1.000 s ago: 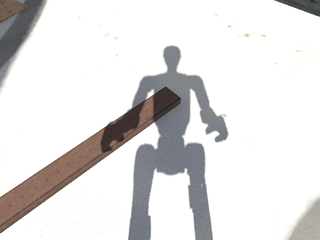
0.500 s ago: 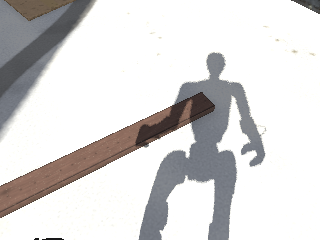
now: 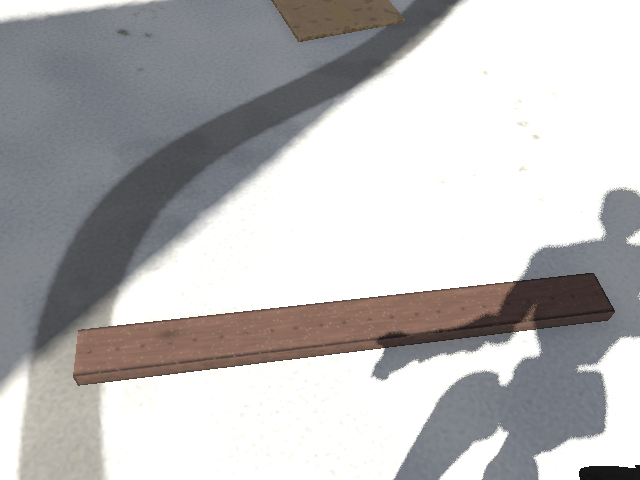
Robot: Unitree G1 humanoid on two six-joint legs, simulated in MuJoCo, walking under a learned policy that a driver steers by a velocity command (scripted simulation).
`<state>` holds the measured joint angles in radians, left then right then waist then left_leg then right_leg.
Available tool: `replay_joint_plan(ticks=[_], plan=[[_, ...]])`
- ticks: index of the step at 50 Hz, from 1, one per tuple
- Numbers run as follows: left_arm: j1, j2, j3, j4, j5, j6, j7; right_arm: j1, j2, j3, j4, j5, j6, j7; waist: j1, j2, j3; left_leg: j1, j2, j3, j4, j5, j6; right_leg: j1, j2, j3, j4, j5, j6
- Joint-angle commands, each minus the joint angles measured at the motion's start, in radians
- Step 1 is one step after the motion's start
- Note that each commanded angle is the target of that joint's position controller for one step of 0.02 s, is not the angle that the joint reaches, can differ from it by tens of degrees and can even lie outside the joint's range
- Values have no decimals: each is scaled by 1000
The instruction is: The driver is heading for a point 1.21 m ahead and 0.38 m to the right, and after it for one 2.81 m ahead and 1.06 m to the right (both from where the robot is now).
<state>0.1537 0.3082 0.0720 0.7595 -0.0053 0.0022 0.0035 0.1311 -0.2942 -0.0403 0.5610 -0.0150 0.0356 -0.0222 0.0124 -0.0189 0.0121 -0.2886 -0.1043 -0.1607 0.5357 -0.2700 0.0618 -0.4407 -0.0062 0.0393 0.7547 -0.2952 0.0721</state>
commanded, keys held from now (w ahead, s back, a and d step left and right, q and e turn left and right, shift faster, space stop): w+e+shift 0.64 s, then w+shift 0.10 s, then w+q+shift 0.26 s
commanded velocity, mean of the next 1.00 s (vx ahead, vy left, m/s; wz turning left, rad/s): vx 0.80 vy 0.00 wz -0.48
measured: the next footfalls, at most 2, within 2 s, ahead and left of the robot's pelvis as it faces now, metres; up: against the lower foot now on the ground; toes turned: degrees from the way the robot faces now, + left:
right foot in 0.12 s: +0.03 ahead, -0.13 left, +0.00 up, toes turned -2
left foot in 0.50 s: +0.47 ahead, +0.03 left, +0.00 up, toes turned -28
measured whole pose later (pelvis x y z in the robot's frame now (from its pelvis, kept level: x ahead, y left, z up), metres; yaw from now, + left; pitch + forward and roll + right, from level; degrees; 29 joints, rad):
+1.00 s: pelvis +0.59 -0.30 -0.04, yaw -32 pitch +1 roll +2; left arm 0.06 0.27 0.01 0.58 0.01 -0.08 -0.03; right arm 0.47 -0.28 -0.03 0.85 0.05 -0.09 0.00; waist -0.06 0.00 0.07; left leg -0.12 0.08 -0.10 1.13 -0.43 0.00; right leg -0.58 -0.05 -0.04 0.79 -0.23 -0.02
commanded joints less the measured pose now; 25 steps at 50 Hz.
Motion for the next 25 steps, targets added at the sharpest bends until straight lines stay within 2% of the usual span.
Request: replay_joint_plan(ticks=[1, 2, 4, 5, 6, 7, 8, 9, 10, 11, 12, 13, 14, 18, 19, 21, 22, 23, 24, 25], plan=[[-65, 90, 7, -89, -29, -33, -21, 94, -188, -48, -13, 1, -24, 19, -84, 211, -41, 13, 297, -253, -247, -411, 160, 53, 4, -67, -28, -63, -60], [-61, 97, 7, -89, -39, -44, -26, 85, -192, -47, -6, 1, -35, 22, -72, 213, 17, -1, 312, -278, -269, -503, 160, 32, 0, -70, -60, -99, -94], [31, 82, 3, -53, -45, -70, -34, 48, -167, -42, -1, 16, -55, 19, -19, 183, 47, 10, 312, -231, -243, -491, 139, 82, -4, -88, -182, -97, -158], [122, 74, 4, -12, -41, -81, -35, 20, -143, -36, -6, 21, -64, 16, 18, 149, 38, -32, 285, -171, -178, -447, 118, 180, -2, -80, -237, -88, -187], [251, 88, 10, 37, -35, -92, -36, -31, -99, -26, -26, 21, -76, 12, 63, 55, 29, -128, 220, -65, 4, -355, 78, 304, -51, 41, -297, -143, -220], [361, 181, 32, 59, -29, -108, -36, -72, -42, -11, -78, 22, -102, 14, 70, -182, 21, -338, 68, 145, 365, -196, -14, 443, -226, 455, -486, -386, -336], [379, 224, 47, 42, -6, -119, -50, -131, -81, -18, -119, 55, -139, 15, 97, -246, 98, -624, 21, 92, 524, -267, -31, 536, -343, 838, -637, -551, -455], [347, 177, 36, 26, -1, -127, -49, -146, -108, -25, -111, 76, -167, 20, 92, -150, 137, -701, 75, 34, 580, -196, -19, 572, -346, 807, -628, -512, -441], [350, 132, 25, 17, -2, -128, -44, -165, -91, -20, -108, 60, -184, 28, 92, -108, 116, -715, 90, 33, 591, -116, -18, 614, -297, 712, -605, -388, -412], [367, 113, 19, 16, -9, -120, -38, -184, -80, -18, -106, 36, -195, 36, 96, -67, 92, -715, 97, 50, 563, -68, -25, 642, -256, 624, -589, -291, -386], [384, 84, 9, 19, -17, -108, -29, -201, -79, -22, -107, 20, -200, 43, 97, -51, 81, -703, 106, 61, 514, -23, -36, 652, -221, 554, -577, -203, -362], [398, 48, -4, 21, -23, -94, -20, -205, -63, -22, -105, 19, -199, 52, 90, -67, 73, -663, 108, 72, 461, 12, -49, 630, -190, 500, -576, -140, -345], [402, 33, -10, 20, -28, -82, -10, -208, -51, -21, -103, 24, -197, 59, 84, -82, 75, -626, 104, 87, 402, 30, -64, 591, -174, 467, -580, -93, -337], [357, 77, -2, 0, -26, -57, 28, -308, 1, -8, -122, 28, -201, 73, 90, -120, 107, -337, 32, 160, 116, 191, -114, 273, -98, 354, -590, 49, -303], [361, 87, 1, 2, -29, -58, 31, -322, -3, -11, -126, 32, -202, 75, 91, -133, 105, -243, 23, 165, 70, 224, -120, 210, -99, 353, -596, 54, -297], [356, 97, 6, 4, -42, -64, 32, -301, -44, -29, -123, 51, -198, 68, 68, -166, 89, -93, 32, 132, 11, 252, -124, 173, -115, 383, -582, 109, -271], [344, 102, 10, 2, -47, -66, 31, -277, -71, -40, -121, 60, -197, 60, 48, -176, 73, -41, 37, 123, -7, 239, -119, 191, -125, 394, -551, 207, -253], [324, 110, 14, -5, -46, -67, 29, -218, -108, -58, -112, 63, -196, 50, 7, -183, 35, 38, 29, 129, -21, 190, -103, 215, -121, 393, -469, 401, -229], [299, 115, 16, -16, -39, -65, 24, -101, -142, -78, -88, 66, -193, 35, -63, -175, -44, 185, 33, 138, -39, 151, -79, 210, -87, 361, -310, 588, -194], [245, 117, 17, -50, -17, -64, 17, 111, -175, -95, -47, 67, -183, 17, -173, -152, -191, 470, 110, 84, 9, 119, -40, 90, -43, 334, -54, 621, -159]])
